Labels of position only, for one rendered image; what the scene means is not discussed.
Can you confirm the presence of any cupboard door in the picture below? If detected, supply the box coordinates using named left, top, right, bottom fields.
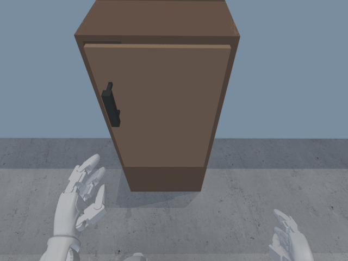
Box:
left=84, top=43, right=231, bottom=167

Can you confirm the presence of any left robot hand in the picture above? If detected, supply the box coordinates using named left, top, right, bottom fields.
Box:
left=53, top=154, right=107, bottom=239

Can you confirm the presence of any right robot hand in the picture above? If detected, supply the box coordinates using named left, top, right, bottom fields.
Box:
left=269, top=209, right=314, bottom=261

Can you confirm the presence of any handle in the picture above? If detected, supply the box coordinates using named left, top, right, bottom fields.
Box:
left=101, top=82, right=120, bottom=127

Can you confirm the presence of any left robot forearm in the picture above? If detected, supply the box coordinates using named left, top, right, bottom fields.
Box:
left=39, top=235, right=81, bottom=261

